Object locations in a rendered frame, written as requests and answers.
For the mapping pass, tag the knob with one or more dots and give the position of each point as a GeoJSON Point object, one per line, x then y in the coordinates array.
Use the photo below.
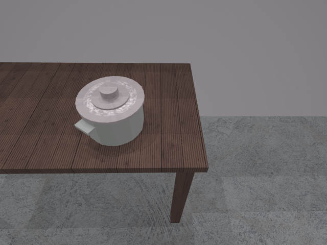
{"type": "Point", "coordinates": [108, 90]}

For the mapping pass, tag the pot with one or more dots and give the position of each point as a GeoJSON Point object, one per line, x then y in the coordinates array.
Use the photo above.
{"type": "Point", "coordinates": [113, 134]}

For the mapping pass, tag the lid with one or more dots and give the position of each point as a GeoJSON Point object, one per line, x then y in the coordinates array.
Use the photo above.
{"type": "Point", "coordinates": [95, 109]}

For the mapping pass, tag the table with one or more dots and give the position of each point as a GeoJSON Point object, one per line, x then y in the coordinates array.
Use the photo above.
{"type": "Point", "coordinates": [38, 116]}

